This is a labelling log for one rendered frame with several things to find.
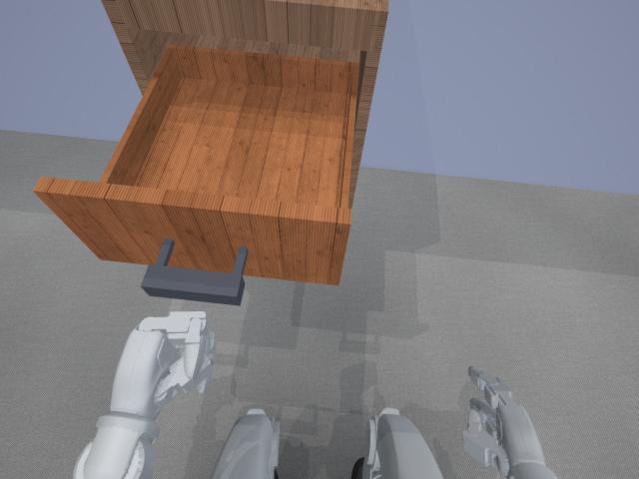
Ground robot right hand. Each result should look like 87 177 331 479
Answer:
463 366 546 478

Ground cabinet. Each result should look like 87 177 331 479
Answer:
101 0 388 209

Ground robot right thigh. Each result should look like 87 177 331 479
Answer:
364 414 443 479

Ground drawer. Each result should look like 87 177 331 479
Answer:
33 45 359 285

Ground robot thigh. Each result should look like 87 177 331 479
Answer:
209 414 280 479
364 414 443 479

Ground robot left forearm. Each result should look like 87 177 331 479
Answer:
73 412 160 479

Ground handle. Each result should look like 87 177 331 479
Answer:
141 239 249 306

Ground robot left thigh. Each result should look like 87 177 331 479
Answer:
209 414 280 479

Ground robot left hand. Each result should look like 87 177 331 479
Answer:
110 311 218 420

